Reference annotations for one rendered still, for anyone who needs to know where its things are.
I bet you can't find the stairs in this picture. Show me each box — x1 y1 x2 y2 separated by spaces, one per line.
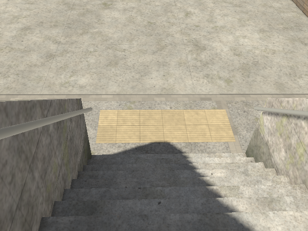
38 153 308 231

